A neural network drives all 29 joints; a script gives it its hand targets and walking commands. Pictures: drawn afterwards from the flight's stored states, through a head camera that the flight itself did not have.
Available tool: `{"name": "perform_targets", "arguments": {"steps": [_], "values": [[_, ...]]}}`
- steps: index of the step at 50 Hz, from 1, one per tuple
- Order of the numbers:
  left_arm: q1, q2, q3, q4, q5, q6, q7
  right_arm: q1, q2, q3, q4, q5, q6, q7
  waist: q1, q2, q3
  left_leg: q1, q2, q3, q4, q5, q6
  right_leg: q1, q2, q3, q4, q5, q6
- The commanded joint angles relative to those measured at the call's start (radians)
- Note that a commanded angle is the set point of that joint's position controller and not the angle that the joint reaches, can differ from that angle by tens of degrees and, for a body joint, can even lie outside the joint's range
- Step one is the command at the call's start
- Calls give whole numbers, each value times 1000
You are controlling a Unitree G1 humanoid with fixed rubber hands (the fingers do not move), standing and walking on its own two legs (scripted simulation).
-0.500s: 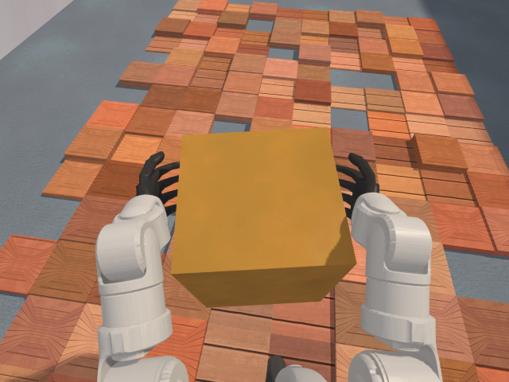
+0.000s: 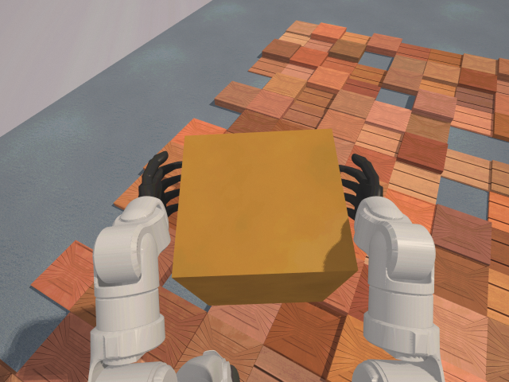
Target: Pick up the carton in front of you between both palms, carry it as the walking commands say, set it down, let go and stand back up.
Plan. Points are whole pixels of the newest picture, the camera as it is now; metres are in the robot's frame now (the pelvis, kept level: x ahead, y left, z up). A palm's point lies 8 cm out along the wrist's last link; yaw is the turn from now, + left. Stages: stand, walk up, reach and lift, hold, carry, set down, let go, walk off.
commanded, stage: carry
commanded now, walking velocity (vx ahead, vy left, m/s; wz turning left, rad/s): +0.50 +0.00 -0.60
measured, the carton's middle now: (262, 229) +0.34 +0.00 +0.04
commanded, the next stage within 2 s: none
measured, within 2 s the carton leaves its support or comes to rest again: neither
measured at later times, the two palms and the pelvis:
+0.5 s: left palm (264, 59) +0.69 +0.00 +0.15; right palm (413, 78) +0.63 -0.29 +0.14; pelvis +0.32 -0.07 -0.01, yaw -13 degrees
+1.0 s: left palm (326, 15) +0.98 -0.17 +0.12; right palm (439, 44) +0.82 -0.42 +0.12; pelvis +0.62 -0.12 +0.02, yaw -32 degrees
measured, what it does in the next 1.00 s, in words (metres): walks ahead, turning right: right foot, then left foot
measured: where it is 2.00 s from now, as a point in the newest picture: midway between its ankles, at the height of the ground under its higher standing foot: (366, 191)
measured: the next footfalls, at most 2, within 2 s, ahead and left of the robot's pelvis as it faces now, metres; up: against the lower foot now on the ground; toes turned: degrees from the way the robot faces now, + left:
right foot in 0.42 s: +0.42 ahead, -0.16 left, +0.01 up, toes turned -16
left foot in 0.86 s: +0.76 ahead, -0.08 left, +0.02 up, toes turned -24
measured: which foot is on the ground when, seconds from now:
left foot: down 0.00-0.40, up 0.42-0.84, down 0.86-1.00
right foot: down 0.00-0.02, up 0.04-0.40, down 0.42-0.86, up 0.88-1.00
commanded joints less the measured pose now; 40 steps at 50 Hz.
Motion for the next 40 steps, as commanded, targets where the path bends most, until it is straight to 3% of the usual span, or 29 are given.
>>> {"name": "perform_targets", "arguments": {"steps": [1,2,3,4,5,6,7,11,14,16,17,19,20,21,22,23,24,25,26,28,30,34,38,40], "values": [[-637,-688,-684,-160,-325,58,-89,-562,672,616,-116,261,2,41,-161,243,-625,967,231,-485,-278,142,141,-485,131,98,728,382,14],[-652,-687,-672,-154,-322,66,-83,-582,683,613,-135,286,16,40,-114,270,-620,984,375,-642,-313,399,170,-616,186,262,918,-48,-17],[-659,-684,-652,-147,-312,75,-79,-628,679,622,-169,302,24,42,-125,169,-586,959,380,-585,-274,486,175,-695,149,344,944,-53,-52],[-688,-695,-632,-150,-307,87,-76,-680,689,628,-206,315,28,46,-120,113,-508,882,374,-528,-257,450,128,-763,109,356,901,-46,-72],[-699,-698,-615,-140,-299,98,-74,-724,699,636,-226,332,37,52,-100,94,-474,813,354,-484,-282,327,76,-765,75,378,809,0,-80],[-701,-700,-601,-131,-289,109,-73,-752,710,644,-233,349,48,60,-75,96,-450,749,338,-427,-311,198,36,-737,55,378,720,42,-78],[-700,-697,-592,-117,-271,121,-71,-764,714,642,-223,359,57,67,-64,127,-446,702,333,-378,-332,155,21,-706,57,359,665,71,-74],[-681,-690,-572,-23,-214,165,-65,-759,700,604,-117,352,98,87,-54,186,-384,630,314,-185,-356,219,7,-683,70,284,384,160,-55],[-706,-707,-558,42,-201,190,-72,-756,707,560,-17,323,122,93,-67,214,-334,565,269,-37,-352,255,-55,-564,110,207,116,384,-51],[-731,-720,-542,87,-202,200,-78,-760,712,535,41,306,132,94,-60,234,-303,565,278,1,-320,262,-88,-513,143,162,37,449,-62],[-735,-729,-532,112,-201,203,-81,-767,718,524,65,300,135,94,-46,231,-299,564,289,16,-277,297,-107,-472,156,148,11,466,-73],[-745,-743,-510,167,-196,202,-85,-767,737,504,117,283,141,93,29,191,-357,522,249,102,-20,466,-162,-243,235,76,-55,481,-99],[-723,-750,-492,209,-193,199,-85,-780,732,487,135,266,143,90,64,80,-392,422,202,104,234,338,-194,-80,250,107,-100,441,-102],[-687,-753,-474,250,-192,195,-85,-781,733,474,160,250,145,86,70,-47,-336,182,141,50,458,-145,-230,24,117,322,-92,567,-102],[-691,-732,-451,267,-189,188,-77,-762,733,457,204,249,152,85,13,-134,-334,-8,67,-33,634,-464,-249,103,-22,600,-31,960,-138],[-792,-728,-467,241,-192,184,-74,-778,765,427,210,236,152,80,46,-280,-509,-232,12,-148,816,-481,-252,330,-154,913,-122,711,-372],[-796,-787,-482,221,-212,174,-81,-812,795,444,188,237,145,78,49,-189,-526,-294,82,-222,860,-416,-220,297,-142,932,-166,448,-399],[-827,-856,-509,185,-244,159,-95,-843,848,466,166,248,131,81,51,-89,-484,-309,102,-243,845,-372,-208,220,-103,866,-152,370,-370],[-872,-928,-544,140,-277,139,-110,-861,904,484,133,255,110,86,37,-17,-459,-295,122,-250,800,-337,-205,135,-80,802,-139,406,-345],[-966,-1022,-621,43,-335,97,-129,-885,968,533,79,269,65,90,14,16,-478,-260,134,-249,759,-311,-197,47,-57,742,-147,361,-323],[-924,-1041,-663,9,-340,61,-134,-844,991,577,44,268,22,92,12,6,-498,-312,134,-239,745,-303,-199,56,-30,700,-121,381,-325],[-754,-982,-707,-28,-309,15,-124,-709,953,639,-3,260,-33,96,33,12,-484,-366,115,-203,526,-213,-229,100,20,639,-83,623,-323],[-639,-924,-732,-38,-288,3,-124,-613,904,682,-31,261,-50,107,51,-52,-448,-136,48,-140,91,-8,-211,35,100,544,-52,839,-264],[-609,-897,-738,-40,-284,1,-126,-608,873,686,-58,263,-52,112,49,-75,-436,74,8,-107,-151,94,-202,-11,131,504,-36,874,-212]]}}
